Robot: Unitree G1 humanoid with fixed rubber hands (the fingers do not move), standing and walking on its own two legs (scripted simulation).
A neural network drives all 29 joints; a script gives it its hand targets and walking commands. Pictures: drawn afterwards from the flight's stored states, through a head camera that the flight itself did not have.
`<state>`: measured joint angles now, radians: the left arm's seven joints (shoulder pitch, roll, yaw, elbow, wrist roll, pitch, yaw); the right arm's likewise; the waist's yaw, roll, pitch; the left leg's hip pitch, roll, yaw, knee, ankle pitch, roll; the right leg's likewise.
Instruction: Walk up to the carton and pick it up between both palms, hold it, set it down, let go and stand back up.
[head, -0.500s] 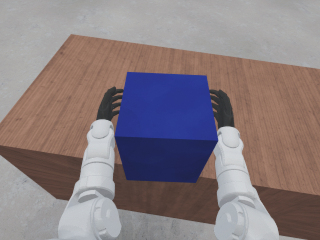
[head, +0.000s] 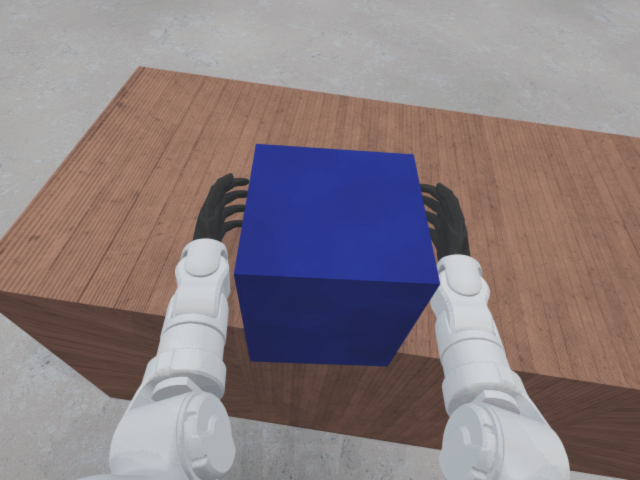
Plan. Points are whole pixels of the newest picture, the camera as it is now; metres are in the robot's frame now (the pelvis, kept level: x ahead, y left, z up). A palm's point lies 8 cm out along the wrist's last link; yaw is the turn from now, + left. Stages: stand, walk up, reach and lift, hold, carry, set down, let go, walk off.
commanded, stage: set down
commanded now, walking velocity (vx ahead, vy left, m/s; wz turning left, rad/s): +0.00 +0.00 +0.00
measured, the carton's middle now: (327, 264) +0.40 +0.03 +0.00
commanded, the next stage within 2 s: none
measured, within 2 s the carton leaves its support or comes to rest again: neither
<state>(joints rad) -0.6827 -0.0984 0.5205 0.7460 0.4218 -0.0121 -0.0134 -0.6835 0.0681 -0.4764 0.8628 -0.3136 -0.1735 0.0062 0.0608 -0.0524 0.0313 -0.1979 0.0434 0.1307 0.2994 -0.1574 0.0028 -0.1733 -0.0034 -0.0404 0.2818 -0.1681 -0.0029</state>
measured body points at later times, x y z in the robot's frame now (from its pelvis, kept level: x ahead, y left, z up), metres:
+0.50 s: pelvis -0.02 +0.00 -0.02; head +0.03 +0.01 +0.42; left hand +0.41 +0.25 +0.06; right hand +0.45 -0.17 +0.07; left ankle -0.01 +0.11 -0.75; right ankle -0.02 -0.11 -0.75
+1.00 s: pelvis -0.02 -0.01 -0.01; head +0.00 +0.01 +0.44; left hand +0.41 +0.25 +0.16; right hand +0.46 -0.16 +0.16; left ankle -0.01 +0.12 -0.75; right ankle -0.02 -0.11 -0.75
